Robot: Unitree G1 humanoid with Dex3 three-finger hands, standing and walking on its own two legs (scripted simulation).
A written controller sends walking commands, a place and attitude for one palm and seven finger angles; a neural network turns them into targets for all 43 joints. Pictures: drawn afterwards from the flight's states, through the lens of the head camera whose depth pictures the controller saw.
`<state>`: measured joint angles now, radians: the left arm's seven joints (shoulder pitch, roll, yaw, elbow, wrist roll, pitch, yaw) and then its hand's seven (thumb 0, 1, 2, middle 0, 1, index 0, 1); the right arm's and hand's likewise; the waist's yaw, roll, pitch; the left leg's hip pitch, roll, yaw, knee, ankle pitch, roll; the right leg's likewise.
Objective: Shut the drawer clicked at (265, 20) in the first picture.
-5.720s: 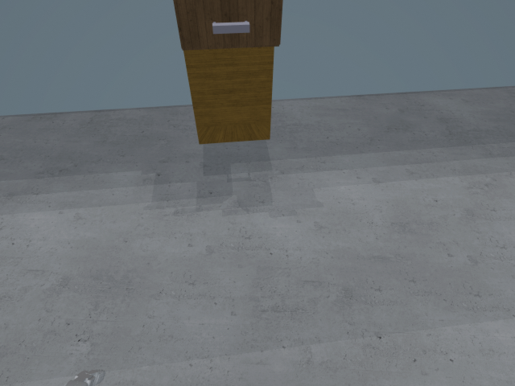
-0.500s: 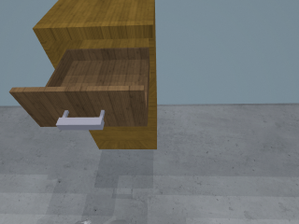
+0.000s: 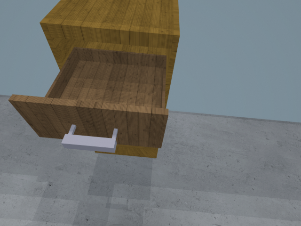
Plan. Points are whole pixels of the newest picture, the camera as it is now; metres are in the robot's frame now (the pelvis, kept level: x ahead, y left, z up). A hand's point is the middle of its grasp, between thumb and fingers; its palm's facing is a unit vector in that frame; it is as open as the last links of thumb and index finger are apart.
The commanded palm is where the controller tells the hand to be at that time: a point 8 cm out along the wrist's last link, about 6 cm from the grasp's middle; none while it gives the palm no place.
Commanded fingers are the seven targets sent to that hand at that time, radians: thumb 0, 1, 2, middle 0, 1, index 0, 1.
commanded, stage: come to a stop and stand still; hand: left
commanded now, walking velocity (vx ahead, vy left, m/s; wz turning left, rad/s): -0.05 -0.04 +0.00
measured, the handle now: (92, 136) +0.32 +0.20 +0.03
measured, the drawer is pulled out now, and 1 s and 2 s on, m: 0.28 0.28 0.28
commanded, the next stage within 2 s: look again from close up in 1.88 s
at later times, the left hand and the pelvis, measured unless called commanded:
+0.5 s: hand out of the picture -0.03 +0.12 -0.15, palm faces +0.07 -0.97 -0.24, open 7.3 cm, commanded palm none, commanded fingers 0.00 0.90 0.90 -0.20 -0.30 -0.20 -0.30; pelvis -0.04 -0.06 +0.01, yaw +1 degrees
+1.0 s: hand out of the picture +0.00 +0.21 -0.17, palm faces +0.02 -0.97 -0.25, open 7.4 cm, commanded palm none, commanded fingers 0.00 0.90 0.90 -0.20 -0.30 -0.20 -0.30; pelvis -0.06 +0.01 -0.01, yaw -1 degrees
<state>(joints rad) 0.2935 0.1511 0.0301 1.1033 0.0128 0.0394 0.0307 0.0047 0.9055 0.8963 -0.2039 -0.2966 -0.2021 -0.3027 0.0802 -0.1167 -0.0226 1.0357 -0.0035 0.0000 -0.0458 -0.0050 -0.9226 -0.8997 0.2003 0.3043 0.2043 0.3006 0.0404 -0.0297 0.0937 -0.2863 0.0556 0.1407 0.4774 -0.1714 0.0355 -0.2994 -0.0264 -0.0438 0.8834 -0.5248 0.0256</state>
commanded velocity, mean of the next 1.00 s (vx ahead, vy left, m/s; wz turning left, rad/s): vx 0.04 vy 0.05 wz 0.00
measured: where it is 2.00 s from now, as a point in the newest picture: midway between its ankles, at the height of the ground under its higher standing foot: outside the picture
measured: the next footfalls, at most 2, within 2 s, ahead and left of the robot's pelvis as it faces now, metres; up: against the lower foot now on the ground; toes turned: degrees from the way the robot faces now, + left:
right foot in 0.22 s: -0.01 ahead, -0.16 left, +0.00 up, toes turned -4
left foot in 0.62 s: -0.03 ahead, +0.09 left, +0.00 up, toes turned +4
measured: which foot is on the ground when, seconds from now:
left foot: down 0.00-0.24, up 0.26-0.60, down 0.62-1.00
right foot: up 0.00-0.20, down 0.22-1.00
